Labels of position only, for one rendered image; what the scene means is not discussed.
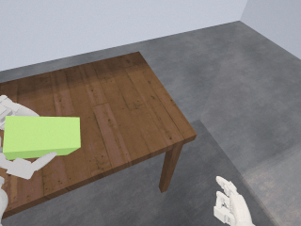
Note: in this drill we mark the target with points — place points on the table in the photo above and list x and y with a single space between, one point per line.
126 117

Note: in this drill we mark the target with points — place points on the sponge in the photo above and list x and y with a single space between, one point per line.
36 136

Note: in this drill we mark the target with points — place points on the robot left hand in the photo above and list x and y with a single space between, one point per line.
19 167

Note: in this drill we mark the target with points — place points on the robot right hand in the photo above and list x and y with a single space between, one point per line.
235 209

